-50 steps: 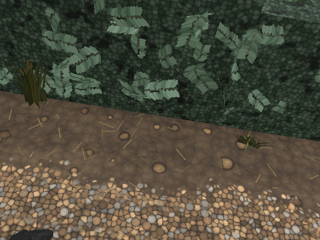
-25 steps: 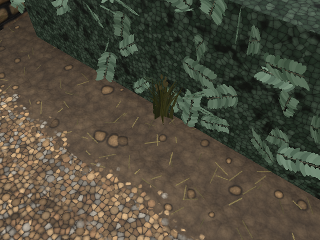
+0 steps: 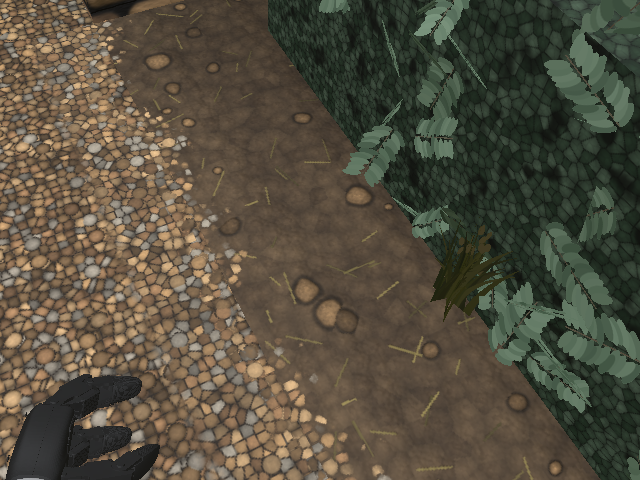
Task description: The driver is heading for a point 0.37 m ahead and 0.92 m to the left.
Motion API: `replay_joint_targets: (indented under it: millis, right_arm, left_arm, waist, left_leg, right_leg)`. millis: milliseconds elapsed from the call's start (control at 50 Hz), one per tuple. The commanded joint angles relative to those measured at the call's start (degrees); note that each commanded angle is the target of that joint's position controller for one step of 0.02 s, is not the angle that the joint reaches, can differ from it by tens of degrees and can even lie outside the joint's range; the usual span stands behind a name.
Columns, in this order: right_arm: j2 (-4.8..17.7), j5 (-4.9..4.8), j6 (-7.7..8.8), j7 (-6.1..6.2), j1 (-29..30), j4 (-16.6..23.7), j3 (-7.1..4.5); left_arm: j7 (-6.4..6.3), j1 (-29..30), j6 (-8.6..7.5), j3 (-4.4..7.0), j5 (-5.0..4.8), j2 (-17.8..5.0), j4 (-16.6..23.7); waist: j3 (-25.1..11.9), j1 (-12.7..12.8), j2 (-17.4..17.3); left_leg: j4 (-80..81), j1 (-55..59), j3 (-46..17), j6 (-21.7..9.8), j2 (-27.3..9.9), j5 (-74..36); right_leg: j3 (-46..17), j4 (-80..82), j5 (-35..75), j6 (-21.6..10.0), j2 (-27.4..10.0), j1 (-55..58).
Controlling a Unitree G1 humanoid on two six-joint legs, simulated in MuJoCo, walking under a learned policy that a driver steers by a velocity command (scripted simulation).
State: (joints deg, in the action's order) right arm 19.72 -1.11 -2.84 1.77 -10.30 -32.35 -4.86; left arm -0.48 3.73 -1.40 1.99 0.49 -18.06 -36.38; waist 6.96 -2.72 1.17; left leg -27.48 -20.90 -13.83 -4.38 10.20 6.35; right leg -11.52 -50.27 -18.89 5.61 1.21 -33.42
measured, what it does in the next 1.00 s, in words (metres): walks ahead, turning left: right foot, then left foot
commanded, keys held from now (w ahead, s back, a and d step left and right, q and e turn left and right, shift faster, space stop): q+shift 0.54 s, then w+q+shift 0.46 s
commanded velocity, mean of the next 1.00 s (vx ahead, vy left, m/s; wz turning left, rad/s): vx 0.27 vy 0.00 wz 1.00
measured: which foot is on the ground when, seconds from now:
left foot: down 0.00-0.14, up 0.16-0.58, down 0.60-1.00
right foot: up 0.00-0.12, down 0.14-0.58, up 0.60-1.00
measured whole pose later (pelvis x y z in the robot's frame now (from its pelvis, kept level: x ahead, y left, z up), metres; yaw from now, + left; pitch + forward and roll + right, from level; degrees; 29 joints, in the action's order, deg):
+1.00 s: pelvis +0.19 +0.08 -0.01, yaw +58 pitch +3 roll +0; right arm 19.6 1.4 1.4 -1.4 -26.5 -41.7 -4.5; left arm 2.2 -3.5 -0.5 3.5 1.2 -18.5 -39.1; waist -1.8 -5.6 1.7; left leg -22.4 -0.2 -19.5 -2.9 4.3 24.5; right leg -1.7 -33.2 -12.2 4.5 -1.2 -27.0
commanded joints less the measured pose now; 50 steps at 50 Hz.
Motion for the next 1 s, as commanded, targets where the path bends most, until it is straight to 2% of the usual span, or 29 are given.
replay_joint_targets:
  millis: [20,80,120,140,160,180,200,220,260,280,320,420,480,540,580,600,620,640,660,700,720,760,780,800,840,920,960,980,1000]
  right_arm:
    - [9.68,0.21,-0.10,0.87,3.20,5.21,-3.02]
    - [8.57,0.38,-0.30,0.36,3.13,5.45,-2.82]
    - [7.63,0.00,-0.44,0.15,4.62,6.02,-2.49]
    - [4.80,-0.35,-0.50,-0.04,1.50,5.76,-1.71]
    - [1.92,0.11,-0.48,-0.07,-3.10,5.48,-0.84]
    - [8.04,0.24,0.41,-0.52,-3.55,6.64,-2.46]
    - [12.19,0.10,0.54,-0.61,-2.52,5.52,-3.58]
    - [12.58,-0.12,0.18,-0.50,-1.90,4.42,-3.97]
    - [9.37,0.04,-0.64,-0.39,-2.55,3.97,-3.22]
    - [8.04,-0.31,-0.58,-0.51,-1.55,4.49,-2.72]
    - [5.89,-1.08,-0.34,-0.54,1.87,5.86,-1.84]
    - [4.06,-0.34,-0.24,-1.26,4.09,6.89,-0.98]
    - [4.24,-0.39,-0.74,-1.83,2.90,5.89,-1.23]
    - [4.85,-0.52,-1.81,-2.55,1.49,5.30,-2.08]
    - [6.96,-1.55,-1.89,-2.26,-7.81,0.91,-3.79]
    - [11.75,-2.60,-1.13,-1.69,-18.52,-2.42,-5.74]
    - [18.76,-1.25,1.35,-2.26,-19.80,-1.75,-6.22]
    - [13.38,-0.12,3.90,-2.81,-16.03,-0.79,-4.64]
    - [11.13,-0.05,5.25,-2.51,-11.97,-0.72,-3.31]
    - [8.46,-1.10,5.23,-1.54,-6.86,-0.15,-2.01]
    - [7.57,-0.55,5.12,-0.95,-6.76,-0.05,-1.39]
    - [7.36,0.20,5.21,-0.05,-8.48,-0.59,-1.19]
    - [10.99,3.23,4.57,-1.92,-9.12,-3.54,-2.04]
    - [9.76,3.01,4.40,-2.86,-9.74,-3.56,-1.88]
    - [8.35,2.29,4.24,-3.74,-11.91,-4.24,-1.46]
    - [10.81,2.44,4.67,-3.03,-12.66,-4.93,-2.41]
    - [10.88,2.42,5.29,-2.79,-9.13,-4.32,-2.39]
    - [11.01,2.60,5.57,-2.81,-6.74,-4.03,-2.36]
    - [10.52,2.80,6.02,-2.86,-3.95,-3.82,-2.11]
  left_arm:
    - [-0.30,-3.93,0.26,1.85,-0.31,-4.48,1.79]
    - [-0.02,-3.38,-0.54,2.60,-0.42,-5.40,2.06]
    - [0.25,-6.93,-1.07,3.53,-0.42,-6.29,0.84]
    - [0.03,-8.09,-0.89,4.24,-0.02,-8.06,0.55]
    - [-0.36,-5.68,-0.04,4.51,1.00,-11.52,2.26]
    - [-0.36,-7.37,-0.14,4.83,2.64,-11.20,1.79]
    - [-0.83,-5.30,-0.23,4.17,2.08,-8.21,2.87]
    - [-1.47,-3.69,0.17,3.60,1.39,-5.66,3.14]
    - [-2.69,-2.95,1.10,3.40,0.53,-6.07,3.26]
    - [-3.03,-4.12,1.35,3.43,0.75,-6.44,2.87]
    - [-2.95,-7.66,1.63,3.69,0.94,-6.78,1.95]
    - [-1.52,-9.78,2.17,5.18,0.66,-9.72,0.52]
    - [-0.49,-8.52,2.05,5.80,-0.02,-10.65,0.05]
    - [0.28,-8.76,1.50,6.24,-1.59,-10.79,-0.88]
    - [0.39,-10.49,1.31,5.81,-2.61,-7.89,-2.17]
    - [0.81,-7.61,1.35,4.47,-1.48,-3.74,-1.04]
    - [0.78,-1.47,0.03,3.44,-0.70,-1.46,5.10]
    - [1.25,2.91,-1.81,4.48,-1.92,-5.69,5.75]
    - [1.75,2.37,-3.32,5.22,-2.69,-7.74,5.75]
    - [1.92,-2.47,-4.80,5.79,-0.67,-8.75,2.44]
    - [2.11,-2.81,-5.28,5.66,-0.13,-8.01,1.59]
    - [2.37,-2.00,-5.55,5.27,-0.36,-6.68,1.05]
    - [3.47,-7.31,-0.92,3.31,4.75,-3.76,-1.63]
    - [3.61,-7.44,0.95,3.52,4.01,-3.95,-1.50]
    - [3.49,-2.51,2.05,3.23,2.06,-4.74,0.60]
    - [3.21,3.43,0.83,2.91,1.17,-5.41,3.03]
    - [2.68,-0.35,0.22,3.13,0.42,-6.22,2.61]
    - [2.14,-5.39,-0.18,3.53,0.13,-7.19,1.60]
    - [1.27,-16.16,-0.89,4.36,0.27,-8.84,-1.24]
  waist:
    - [-14.64,2.77,-7.28]
    - [-13.78,2.01,-10.85]
    - [-13.69,3.91,-11.78]
    - [-15.69,2.93,-5.55]
    - [-15.01,-0.59,8.25]
    - [-13.49,-0.64,15.10]
    - [-10.95,-0.05,10.93]
    - [-8.72,0.58,7.31]
    - [-7.07,0.87,4.65]
    - [-6.75,1.65,4.21]
    - [-8.12,4.23,5.52]
    - [-11.28,5.88,7.13]
    - [-11.61,4.96,8.18]
    - [-12.34,3.21,8.23]
    - [-15.05,-0.41,3.70]
    - [-13.07,-4.92,-8.70]
    - [-11.81,-4.65,-19.74]
    - [-8.31,-5.68,-11.34]
    - [-5.79,-2.46,-12.08]
    - [-5.74,1.30,-9.49]
    - [-6.10,1.69,-10.01]
    - [-5.95,1.36,-9.21]
    - [-6.50,1.80,-13.29]
    - [-5.60,1.47,-12.64]
    - [-2.80,-0.59,-12.23]
    - [-1.23,-2.81,-11.29]
    - [-2.01,0.06,-10.88]
    - [-3.00,3.19,-10.80]
    - [-6.17,9.36,-8.50]
  left_leg:
    - [3.82,5.61,-15.13,-6.80,-10.88,-8.54]
    - [1.18,6.76,-19.18,-5.26,-10.57,-5.10]
    - [-2.89,5.50,-20.10,-3.28,-8.99,-1.64]
    - [-11.02,1.15,-16.13,-0.81,-5.52,14.23]
    - [-24.10,-9.89,-4.52,2.19,2.70,31.77]
    - [-35.24,-15.52,-0.91,5.11,-1.02,30.96]
    - [-40.08,-16.49,1.26,6.96,-5.78,25.53]
    - [-41.55,-16.42,2.51,7.72,-7.41,20.65]
    - [-46.60,-17.15,5.94,8.66,-8.99,15.98]
    - [-45.58,-17.16,8.23,8.85,-10.06,14.72]
    - [-41.17,-18.78,10.90,9.61,-12.35,13.43]
    - [-29.10,-14.08,13.27,9.93,-15.96,14.23]
    - [-20.51,-6.44,16.48,8.50,-15.07,13.47]
    - [-9.38,0.14,18.38,5.56,-13.69,11.34]
    - [-2.33,16.92,18.40,0.92,-10.96,11.64]
    - [5.01,28.73,2.52,-5.63,-18.92,20.04]
    - [13.81,31.34,-31.87,-17.89,-30.57,40.04]
    - [19.15,29.02,-31.89,-17.70,-31.72,46.70]
    - [20.00,25.44,-28.56,-15.16,-30.53,43.99]
    - [18.03,22.13,-18.21,-11.01,-25.60,32.28]
    - [18.13,19.91,-14.68,-9.89,-23.07,28.49]
    - [18.04,17.76,-11.28,-9.20,-20.56,22.04]
    - [18.09,12.11,-6.52,-7.27,-14.68,21.31]
    - [17.84,9.45,-6.04,-7.53,-13.60,21.70]
    - [18.78,6.82,-9.09,-8.52,-14.20,22.68]
    - [16.70,10.29,-14.51,-9.05,-16.12,22.07]
    - [15.64,7.44,-17.26,-8.31,-17.18,20.87]
    - [13.58,4.23,-18.07,-7.82,-17.28,17.45]
    - [4.41,-0.93,-16.08,-6.34,-14.49,9.13]
  right_leg:
    - [3.43,5.96,4.29,0.29,3.53,8.46]
    - [2.49,14.83,4.09,-0.90,3.69,12.29]
    - [3.50,25.91,10.61,-2.57,1.96,19.16]
    - [-1.06,29.81,14.89,-5.82,-5.98,26.74]
    - [-13.58,30.73,24.23,-12.52,-18.36,32.64]
    - [-24.78,34.51,21.52,-19.79,-25.83,27.69]
    - [-19.90,34.52,15.07,-20.04,-23.75,25.74]
    - [-12.04,33.98,8.42,-17.32,-18.73,23.73]
    - [-4.19,33.68,10.61,-15.76,-15.04,22.34]
    - [-0.76,34.40,13.39,-16.01,-14.30,22.36]
    - [2.72,34.77,16.88,-17.32,-14.73,27.14]
    - [8.94,34.72,20.64,-18.48,-18.25,31.14]
    - [14.18,33.69,21.73,-16.94,-18.68,28.63]
    - [16.81,29.27,22.62,-14.12,-20.25,29.51]
    - [20.29,21.88,-1.61,-9.95,-17.61,18.69]
    - [25.42,1.60,-14.60,-5.70,-11.20,1.46]
    - [15.81,-12.37,-19.97,-3.73,-1.11,-21.57]
    - [6.57,-16.49,-14.51,-5.98,-3.12,-25.62]
    - [5.28,-14.47,-8.67,-7.77,-3.82,-24.05]
    - [5.66,-7.91,1.36,-6.43,-4.98,-17.16]
    - [6.26,-5.16,5.97,-5.41,-4.42,-12.72]
    - [7.78,-0.16,12.49,-3.30,-2.05,-8.71]
    - [11.81,-1.67,12.20,-1.71,-2.49,-3.82]
    - [12.73,-1.21,11.76,-0.56,-2.15,-1.97]
    - [12.73,2.01,11.47,1.39,-2.36,-2.03]
    - [10.12,13.63,9.77,0.91,-2.90,0.31]
    - [9.38,16.68,7.67,-1.00,-3.05,9.89]
    - [9.93,17.39,5.03,-1.97,-2.60,17.74]
    - [10.46,18.83,3.13,-2.85,-1.62,31.03]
